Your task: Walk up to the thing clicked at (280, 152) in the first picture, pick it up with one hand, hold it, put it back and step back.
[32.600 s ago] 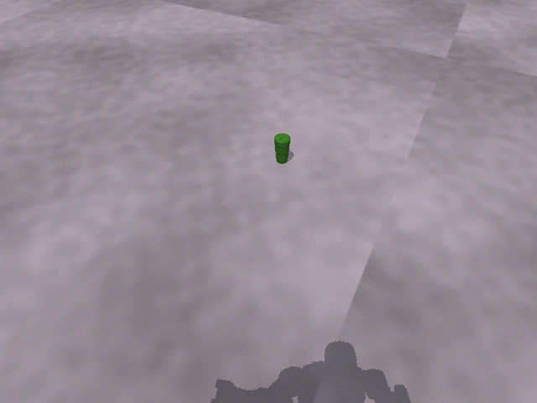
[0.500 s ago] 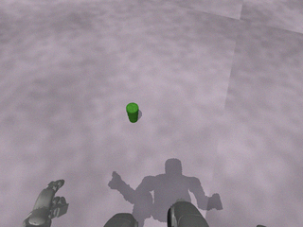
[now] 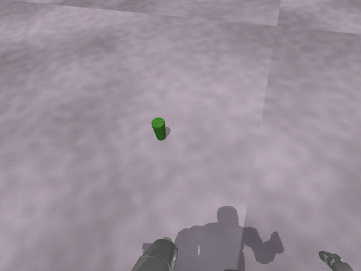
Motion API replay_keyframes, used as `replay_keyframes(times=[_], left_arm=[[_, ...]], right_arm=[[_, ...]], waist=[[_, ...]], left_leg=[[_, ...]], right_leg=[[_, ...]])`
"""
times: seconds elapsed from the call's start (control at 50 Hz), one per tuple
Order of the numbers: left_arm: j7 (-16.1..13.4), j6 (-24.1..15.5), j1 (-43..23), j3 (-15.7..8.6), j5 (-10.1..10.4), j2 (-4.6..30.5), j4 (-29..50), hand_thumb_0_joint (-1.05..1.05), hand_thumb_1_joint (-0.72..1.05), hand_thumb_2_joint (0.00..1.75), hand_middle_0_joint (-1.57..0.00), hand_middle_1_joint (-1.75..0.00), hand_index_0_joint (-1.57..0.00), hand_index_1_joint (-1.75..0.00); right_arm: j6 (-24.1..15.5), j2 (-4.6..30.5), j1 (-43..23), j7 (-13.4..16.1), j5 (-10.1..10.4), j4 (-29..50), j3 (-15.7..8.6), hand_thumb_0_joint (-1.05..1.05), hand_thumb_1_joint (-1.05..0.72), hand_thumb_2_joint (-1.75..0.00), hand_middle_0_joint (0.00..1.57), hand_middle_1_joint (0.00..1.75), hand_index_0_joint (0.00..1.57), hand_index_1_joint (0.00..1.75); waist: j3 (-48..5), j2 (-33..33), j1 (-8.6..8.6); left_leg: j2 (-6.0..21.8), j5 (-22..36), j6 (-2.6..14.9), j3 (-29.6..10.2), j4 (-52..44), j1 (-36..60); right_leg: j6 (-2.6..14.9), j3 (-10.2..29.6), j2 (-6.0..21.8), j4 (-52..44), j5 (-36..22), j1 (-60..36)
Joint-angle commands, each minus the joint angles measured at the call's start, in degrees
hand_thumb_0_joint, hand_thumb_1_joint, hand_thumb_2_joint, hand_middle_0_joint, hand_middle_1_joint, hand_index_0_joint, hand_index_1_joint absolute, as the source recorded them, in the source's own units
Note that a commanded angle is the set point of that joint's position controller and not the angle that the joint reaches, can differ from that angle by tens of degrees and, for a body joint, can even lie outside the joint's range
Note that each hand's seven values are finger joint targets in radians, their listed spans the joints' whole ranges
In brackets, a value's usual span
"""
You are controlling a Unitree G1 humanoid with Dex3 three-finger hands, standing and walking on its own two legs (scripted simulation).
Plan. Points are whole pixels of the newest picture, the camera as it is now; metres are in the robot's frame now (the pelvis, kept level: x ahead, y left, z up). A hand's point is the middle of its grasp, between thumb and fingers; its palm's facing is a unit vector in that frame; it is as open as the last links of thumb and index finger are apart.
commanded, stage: step back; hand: left
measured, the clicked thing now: (159, 130) +0.98 +0.29 -0.68
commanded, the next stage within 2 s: stand in 1.12 s
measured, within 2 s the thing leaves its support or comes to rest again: neither
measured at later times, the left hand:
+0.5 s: hand out of the picture -0.03 +0.25 -0.14, palm faces +0.13 -0.92 -0.38, open 7.4 cm
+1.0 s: hand out of the picture +0.02 +0.30 -0.15, palm faces +0.12 -0.92 -0.38, open 7.4 cm
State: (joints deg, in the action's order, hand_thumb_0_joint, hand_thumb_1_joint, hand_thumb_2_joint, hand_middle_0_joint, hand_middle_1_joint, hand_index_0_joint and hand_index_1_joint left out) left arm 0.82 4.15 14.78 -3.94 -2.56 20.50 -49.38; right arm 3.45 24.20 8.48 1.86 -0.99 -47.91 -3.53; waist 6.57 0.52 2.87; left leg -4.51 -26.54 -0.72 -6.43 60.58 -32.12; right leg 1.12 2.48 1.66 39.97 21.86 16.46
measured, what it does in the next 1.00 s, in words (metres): steps on the spot: left foot, then left foot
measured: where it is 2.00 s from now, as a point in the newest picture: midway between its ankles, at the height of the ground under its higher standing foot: outside the picture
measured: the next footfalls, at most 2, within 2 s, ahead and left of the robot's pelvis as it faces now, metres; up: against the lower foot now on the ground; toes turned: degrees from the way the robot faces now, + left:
left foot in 0.22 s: -0.06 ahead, +0.11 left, +0.00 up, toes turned +6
left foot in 0.78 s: +0.00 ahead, +0.15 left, +0.00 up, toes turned +8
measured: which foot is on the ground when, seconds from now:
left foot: up 0.00-0.20, down 0.22-0.50, up 0.52-0.76, down 0.78-1.00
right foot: down 0.00-1.00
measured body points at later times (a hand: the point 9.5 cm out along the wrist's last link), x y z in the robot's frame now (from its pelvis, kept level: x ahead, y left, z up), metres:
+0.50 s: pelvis -0.06 -0.03 +0.00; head -0.06 -0.03 +0.45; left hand -0.04 +0.30 -0.11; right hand +0.04 -0.32 -0.12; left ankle -0.10 +0.11 -0.72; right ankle -0.02 -0.14 -0.73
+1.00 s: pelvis -0.03 +0.02 +0.00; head +0.00 +0.03 +0.45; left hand +0.01 +0.35 -0.12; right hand +0.09 -0.26 -0.13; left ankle -0.03 +0.15 -0.72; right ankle -0.02 -0.12 -0.72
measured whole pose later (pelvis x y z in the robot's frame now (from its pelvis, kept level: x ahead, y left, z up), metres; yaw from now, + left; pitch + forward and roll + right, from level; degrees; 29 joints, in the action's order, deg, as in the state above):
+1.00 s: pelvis -0.03 +0.02 +0.00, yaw +6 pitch -1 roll +0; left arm -0.3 -1.0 9.0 -2.4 0.0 22.4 -58.3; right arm -0.4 18.8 8.0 -0.6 -1.3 -59.2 -1.3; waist 4.3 -0.4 0.6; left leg 2.0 -18.4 -0.8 0.9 35.4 -15.4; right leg -1.7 0.3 1.9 34.1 19.0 13.3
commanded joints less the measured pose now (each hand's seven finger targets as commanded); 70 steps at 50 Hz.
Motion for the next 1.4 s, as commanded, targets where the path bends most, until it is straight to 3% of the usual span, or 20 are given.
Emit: replay_keyframes(times=[0.0, 0.1, 0.18, 0.2, 0.24, 0.26, 0.32, 0.44, 0.46, 0.48, 0.5, 0.52, 0.58, 0.74, 0.76, 0.8, 0.82, 0.84, 0.94, 1.38], left_arm=[[-1.77, -3.34, -8.08, -4.71, -0.69, 14.85, 7.4, 0.0, 0.9, 0.9, -0.2, -0.3, -0.2, -0.3], [-1.85, -4.31, -0.07, -5.28, -0.7, 15.69, 5.52, 0.0, 0.9, 0.9, -0.2, -0.3, -0.2, -0.3], [-1.11, -3.86, -3.61, -4.56, 0.53, 16.83, 5.18, 0.0, 0.9, 0.9, -0.2, -0.3, -0.2, -0.3], [-1.0, -3.77, -3.33, -3.33, 0.43, 14.43, 5.35, 0.0, 0.9, 0.9, -0.2, -0.3, -0.2, -0.3], [-0.8, -4.06, -4.1, -1.77, 1.71, 8.5, 5.6, 0.0, 0.9, 0.9, -0.2, -0.3, -0.2, -0.3], [-1.17, -4.28, -9.87, -3.55, 0.86, 14.45, 4.98, 0.0, 0.9, 0.9, -0.2, -0.3, -0.2, -0.3], [0.2, -5.09, -6.39, -3.2, 1.66, 12.63, 2.45, 0.0, 0.9, 0.9, -0.2, -0.3, -0.2, -0.3], [-1.06, -7.33, 1.29, -3.03, 0.98, 11.68, -3.01, 0.0, 0.9, 0.9, -0.2, -0.3, -0.2, -0.3], [-1.57, -7.77, 2.77, -3.75, 0.41, 13.72, -3.72, 0.0, 0.9, 0.9, -0.2, -0.3, -0.2, -0.3], [-1.9, -8.21, 4.7, -4.75, -0.05, 18.41, -3.7, 0.0, 0.9, 0.9, -0.2, -0.3, -0.2, -0.3], [-1.83, -8.15, 0.68, -5.19, 0.0, 20.98, -2.31, 0.0, 0.9, 0.9, -0.2, -0.3, -0.2, -0.3], [-1.71, -8.11, -2.48, -5.03, 0.2, 20.44, -1.2, 0.0, 0.9, 0.9, -0.2, -0.3, -0.2, -0.3], [-1.9, -9.05, -3.03, -3.81, 0.56, 16.48, -1.73, 0.0, 0.9, 0.9, -0.2, -0.3, -0.2, -0.3], [-1.13, -6.85, -8.2, -1.79, 1.22, 14.37, -1.07, 0.0, 0.9, 0.9, -0.2, -0.3, -0.2, -0.3], [-1.1, -6.53, -7.13, -1.12, 1.42, 12.71, -1.24, 0.0, 0.9, 0.9, -0.2, -0.3, -0.2, -0.3], [-1.01, -5.89, -5.0, 0.12, 2.65, 8.58, -1.65, 0.0, 0.9, 0.9, -0.2, -0.3, -0.2, -0.3], [-1.44, -5.38, -5.01, -1.08, 2.55, 12.69, -3.4, 0.0, 0.9, 0.9, -0.2, -0.3, -0.2, -0.3], [-1.38, -5.4, -4.58, -1.06, 2.26, 13.22, -4.37, 0.0, 0.9, 0.9, -0.2, -0.3, -0.2, -0.3], [-1.89, -6.62, -3.94, -1.17, 2.58, 13.65, -6.14, 0.0, 0.9, 0.9, -0.2, -0.3, -0.2, -0.3], [-1.24, -6.53, -14.41, 1.43, 2.32, 12.35, -11.11, 0.0, 0.9, 0.9, -0.2, -0.3, -0.2, -0.3]], right_arm=[[-2.45, 8.19, 3.53, 0.58, 0.26, 2.51, -1.82, 0.0, -0.9, -0.9, 0.2, 0.3, 0.2, 0.3], [-3.92, 8.28, 0.4, -0.21, -0.68, 2.52, -1.69, 0.0, -0.9, -0.9, 0.2, 0.3, 0.2, 0.3], [-5.04, 7.41, 6.91, -0.95, -0.99, -1.73, -2.15, 0.0, -0.9, -0.9, 0.2, 0.3, 0.2, 0.3], [-5.34, 8.01, 8.81, -0.93, -1.27, -3.29, -2.84, 0.0, -0.9, -0.9, 0.2, 0.3, 0.2, 0.3], [-5.81, 14.26, 5.66, -0.92, -2.05, -2.42, -3.97, 0.0, -0.9, -0.9, 0.2, 0.3, 0.2, 0.3], [-5.64, 17.28, 4.36, -1.17, -1.35, -2.31, -4.38, 0.0, -0.9, -0.9, 0.2, 0.3, 0.2, 0.3], [-6.17, 10.14, -1.13, -1.34, -1.93, -1.16, -2.2, 0.0, -0.9, -0.9, 0.2, 0.3, 0.2, 0.3], [-4.18, 8.47, 0.17, -2.34, -0.59, -1.94, -1.93, 0.0, -0.9, -0.9, 0.2, 0.3, 0.2, 0.3], [-3.99, 6.33, 0.65, -2.24, -0.44, -1.26, -1.34, 0.0, -0.9, -0.9, 0.2, 0.3, 0.2, 0.3], [-3.88, 4.15, 0.26, -2.14, -0.4, -0.31, -0.79, 0.0, -0.9, -0.9, 0.2, 0.3, 0.2, 0.3], [-3.67, 7.93, 0.19, -1.67, -1.03, -0.97, -1.99, 0.0, -0.9, -0.9, 0.2, 0.3, 0.2, 0.3], [-3.83, 10.06, 1.91, -1.72, -0.99, -2.11, -2.72, 0.0, -0.9, -0.9, 0.2, 0.3, 0.2, 0.3], [-4.22, 7.99, 2.89, -2.37, -0.56, -3.37, -2.44, 0.0, -0.9, -0.9, 0.2, 0.3, 0.2, 0.3], [-4.63, 6.74, 5.29, -2.4, -0.88, -6.54, -2.68, 0.0, -0.9, -0.9, 0.2, 0.3, 0.2, 0.3], [-4.97, 7.18, 4.93, -1.9, -1.12, -6.68, -2.72, 0.0, -0.9, -0.9, 0.2, 0.3, 0.2, 0.3], [-5.82, 11.73, 1.15, -1.25, -1.31, -5.51, -2.78, 0.0, -0.9, -0.9, 0.2, 0.3, 0.2, 0.3], [-5.62, 15.22, -1.2, -1.39, -0.82, -5.02, -3.21, 0.0, -0.9, -0.9, 0.2, 0.3, 0.2, 0.3], [-5.46, 14.39, -3.89, -1.45, -0.79, -5.29, -3.03, 0.0, -0.9, -0.9, 0.2, 0.3, 0.2, 0.3], [-5.79, 8.82, -3.64, -0.99, 0.34, -6.85, -1.0, 0.0, -0.9, -0.9, 0.2, 0.3, 0.2, 0.3], [-5.51, 6.94, -8.04, -2.04, 0.58, -12.89, 0.56, 0.0, -0.9, -0.9, 0.2, 0.3, 0.2, 0.3]], waist=[[-4.14, -10.03, -2.76], [-8.83, -12.58, 2.78], [-8.66, -11.38, -1.56], [-9.15, -7.07, -2.43], [-6.28, 11.51, -2.15], [-0.78, 8.58, -4.84], [3.29, 5.97, -1.47], [-4.61, 5.29, 0.06], [-5.21, 0.06, 0.55], [-4.83, -9.64, 1.68], [-1.26, -6.28, 0.8], [1.41, -4.49, -0.78], [-0.9, -3.08, -1.43], [-6.05, -8.0, -3.78], [-6.95, -5.91, -4.0], [-8.28, 6.39, -2.04], [-6.89, 6.64, -2.43], [-5.57, 5.29, -1.37], [-11.05, 5.29, -1.3], [-8.03, -1.39, -3.24]], left_leg=[[-2.23, 2.27, 0.01, -1.2, 9.37, 2.86], [3.03, -4.45, -0.93, 2.58, -12.49, -0.87], [3.25, 2.24, 1.97, 7.25, -38.88, 19.4], [3.57, 7.94, 3.12, 4.11, -42.16, 26.52], [21.29, -8.1, 10.26, -24.19, -47.96, 30.07], [25.69, -17.65, 16.08, -27.0, -49.5, 15.54], [16.63, -5.42, 11.15, -10.72, -46.22, 13.48], [10.83, 0.54, 6.44, -0.17, -30.54, 10.97], [8.17, 0.93, 4.87, 1.91, -22.72, 4.12], [1.5, -5.59, 2.5, 3.65, -11.42, -3.93], [4.42, -8.09, 1.71, -0.04, -5.67, -0.72], [6.41, -6.79, 1.78, -1.27, -5.51, 1.96], [6.82, 0.39, 1.68, -2.0, -8.14, 4.39], [4.12, 11.48, 0.28, 8.38, -32.54, 23.15], [5.09, 13.71, 0.76, 6.56, -35.01, 25.82], [19.94, 8.4, 6.38, -14.88, -43.13, 23.0], [23.16, 4.76, 11.59, -16.64, -43.33, 14.57], [22.23, 5.12, 11.9, -13.88, -42.48, 11.13], [12.09, 36.86, 3.11, 1.9, -29.89, 18.29], [11.9, 24.8, 1.08, 2.88, -43.43, 26.76]], right_leg=[[7.88, 7.05, 7.99, -14.78, -14.65, 2.85], [10.79, 13.76, 13.09, -15.77, 0.5, -16.85], [8.49, 10.38, 13.01, -13.02, -1.41, -6.06], [5.77, 7.22, 10.68, -8.0, -3.11, -0.47], [-0.29, -4.74, -1.35, 5.98, 7.35, 18.85], [-0.26, 0.58, 2.54, 10.15, 9.83, 13.43], [0.43, -0.36, 1.45, 5.63, 3.87, 8.18], [0.34, -4.79, -3.1, -15.48, -5.36, -12.1], [2.04, 4.01, 1.4, -17.06, -1.92, -17.44], [7.04, 26.21, 14.46, -25.67, 11.92, -16.24], [12.86, 33.07, 22.45, -28.49, 20.25, -5.8], [14.82, 32.46, 22.84, -28.24, 20.62, -0.5], [9.66, 17.76, 15.4, -24.71, 5.08, -2.87], [5.61, 3.36, 8.24, -12.37, -4.7, 5.01], [4.35, 1.91, 7.11, -9.0, -8.68, 6.21], [-0.1, -2.7, -0.57, 0.25, -1.53, 8.04], [-0.07, -2.29, -0.15, 2.9, 7.34, 1.45], [-0.01, -2.09, 0.54, 1.59, 5.49, -2.56], [1.56, 1.5, 3.87, -9.14, -26.38, -9.73], [-0.35, 2.43, 5.9, -23.14, -19.01, -9.98]])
